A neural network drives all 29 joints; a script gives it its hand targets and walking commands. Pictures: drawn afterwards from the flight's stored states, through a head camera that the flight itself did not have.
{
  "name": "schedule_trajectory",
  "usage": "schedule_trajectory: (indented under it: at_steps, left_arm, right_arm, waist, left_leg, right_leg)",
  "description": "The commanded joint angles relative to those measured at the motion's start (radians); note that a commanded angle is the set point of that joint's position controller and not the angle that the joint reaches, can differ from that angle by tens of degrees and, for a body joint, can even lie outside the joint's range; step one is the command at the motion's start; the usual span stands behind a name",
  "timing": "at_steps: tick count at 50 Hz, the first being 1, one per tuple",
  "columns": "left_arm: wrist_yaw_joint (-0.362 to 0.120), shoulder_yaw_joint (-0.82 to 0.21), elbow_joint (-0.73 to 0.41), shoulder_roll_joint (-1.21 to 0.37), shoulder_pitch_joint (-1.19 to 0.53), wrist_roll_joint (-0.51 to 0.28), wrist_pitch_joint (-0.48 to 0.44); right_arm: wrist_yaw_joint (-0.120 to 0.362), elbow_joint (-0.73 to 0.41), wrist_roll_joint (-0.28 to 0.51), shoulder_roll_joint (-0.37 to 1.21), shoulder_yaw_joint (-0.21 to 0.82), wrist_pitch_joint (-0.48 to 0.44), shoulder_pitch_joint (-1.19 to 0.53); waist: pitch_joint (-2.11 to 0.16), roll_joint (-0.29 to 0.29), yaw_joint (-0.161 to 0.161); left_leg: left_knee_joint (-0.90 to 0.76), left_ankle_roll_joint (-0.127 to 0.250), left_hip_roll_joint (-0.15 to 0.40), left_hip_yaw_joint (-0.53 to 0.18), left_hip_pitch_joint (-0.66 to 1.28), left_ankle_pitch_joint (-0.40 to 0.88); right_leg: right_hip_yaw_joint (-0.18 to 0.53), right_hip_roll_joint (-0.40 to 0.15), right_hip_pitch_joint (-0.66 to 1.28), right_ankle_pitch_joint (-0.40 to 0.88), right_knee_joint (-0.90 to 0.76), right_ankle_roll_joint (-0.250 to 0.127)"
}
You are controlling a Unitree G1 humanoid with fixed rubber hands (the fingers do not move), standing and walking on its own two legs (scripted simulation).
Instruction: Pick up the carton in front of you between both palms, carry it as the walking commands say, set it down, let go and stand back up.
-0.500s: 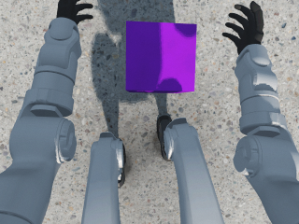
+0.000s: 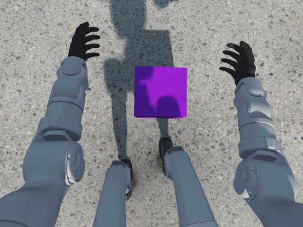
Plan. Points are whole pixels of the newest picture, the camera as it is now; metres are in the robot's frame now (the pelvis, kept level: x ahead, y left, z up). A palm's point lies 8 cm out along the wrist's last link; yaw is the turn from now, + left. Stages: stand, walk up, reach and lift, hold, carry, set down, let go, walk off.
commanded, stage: let go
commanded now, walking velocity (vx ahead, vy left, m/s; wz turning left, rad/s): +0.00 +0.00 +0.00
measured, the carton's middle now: (158, 96) +0.46 -0.10 -0.51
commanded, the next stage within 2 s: stand in 1.24 s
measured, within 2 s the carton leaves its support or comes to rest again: neither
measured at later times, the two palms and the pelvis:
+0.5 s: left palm (34, 128) +0.36 +0.17 +0.01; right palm (290, 140) +0.27 -0.27 +0.03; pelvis +0.07 -0.02 +0.11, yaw -2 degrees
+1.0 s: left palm out of the picture +0.26 +0.25 +0.07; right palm (284, 167) +0.24 -0.22 +0.07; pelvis +0.09 +0.02 +0.14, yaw -3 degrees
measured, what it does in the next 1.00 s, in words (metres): rises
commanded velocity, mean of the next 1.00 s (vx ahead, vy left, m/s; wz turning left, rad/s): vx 0.00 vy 0.00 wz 0.00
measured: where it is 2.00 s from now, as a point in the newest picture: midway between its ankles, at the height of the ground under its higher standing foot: (146, 175)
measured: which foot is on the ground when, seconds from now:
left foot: down 0.00-1.00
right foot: down 0.00-1.00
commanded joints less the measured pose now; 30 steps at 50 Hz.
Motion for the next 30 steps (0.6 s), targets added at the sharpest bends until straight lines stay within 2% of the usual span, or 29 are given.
schedule_trajectory:
  at_steps: [1, 6, 10, 14, 19, 23, 27, 30]
  left_arm:
    - [0.029, 0.022, -0.146, 0.025, -0.031, 0.04, -0.02]
    - [0.074, 0.007, -0.316, -0.034, 0.191, 0.053, -0.037]
    - [0.071, -0.015, -0.404, -0.037, 0.332, 0.031, -0.065]
    - [0.04, -0.035, -0.391, -0.027, 0.499, 0.013, -0.101]
    - [0.01, -0.053, -0.345, -0.012, 0.717, 0.003, -0.143]
    - [-0.008, -0.066, -0.355, 0.005, 0.863, -0.007, -0.171]
    - [-0.023, -0.086, -0.396, 0.02, 0.979, -0.017, -0.19]
    - [-0.032, -0.101, -0.424, 0.022, 1.041, -0.025, -0.194]
  right_arm:
    - [0.029, -0.13, -0.04, -0.116, 0.003, -0.025, 0.002]
    - [0.071, -0.235, -0.059, -0.146, 0.068, -0.036, 0.203]
    - [0.087, -0.279, -0.028, -0.137, 0.141, -0.053, 0.338]
    - [0.089, -0.278, 0.001, -0.106, 0.197, -0.077, 0.499]
    - [0.07, -0.309, 0.025, -0.086, 0.245, -0.111, 0.709]
    - [0.049, -0.359, 0.036, -0.083, 0.277, -0.132, 0.855]
    - [0.036, -0.407, 0.044, -0.085, 0.301, -0.143, 0.979]
    - [0.035, -0.418, 0.049, -0.091, 0.313, -0.143, 1.024]
  waist:
    - [-0.949, 0.021, -0.023]
    - [-0.851, -0.015, -0.016]
    - [-0.686, -0.033, -0.002]
    - [-0.559, -0.054, 0.014]
    - [-0.456, -0.082, 0.035]
    - [-0.361, -0.096, 0.048]
    - [-0.261, -0.081, 0.061]
    - [-0.163, -0.042, 0.077]
  left_leg:
    - [-0.225, -0.029, -0.034, 0.047, 0.308, 0.267]
    - [-0.341, -0.034, -0.032, 0.047, 0.425, 0.256]
    - [-0.427, -0.023, -0.023, 0.054, 0.473, 0.176]
    - [-0.486, -0.01, -0.011, 0.055, 0.495, 0.137]
    - [-0.555, 0.0, -0.003, 0.047, 0.567, 0.162]
    - [-0.625, 0.009, 0.007, 0.037, 0.682, 0.193]
    - [-0.708, 0.015, 0.017, 0.023, 0.841, 0.237]
    - [-0.765, 0.016, 0.028, 0.012, 0.967, 0.266]
  right_leg:
    - [-0.051, 0.041, 0.976, 0.406, -0.061, 0.024]
    - [-0.03, 0.037, 1.155, 0.406, -0.159, 0.006]
    - [-0.004, 0.024, 1.268, 0.354, -0.249, 0.003]
    - [0.027, 0.011, 1.395, 0.359, -0.316, 0.006]
    - [0.064, -0.002, 1.564, 0.456, -0.382, 0.012]
    - [0.069, -0.009, 1.643, 0.509, -0.444, 0.019]
    - [0.055, -0.006, 1.691, 0.513, -0.515, 0.024]
    - [0.036, 0.006, 1.685, 0.445, -0.574, 0.023]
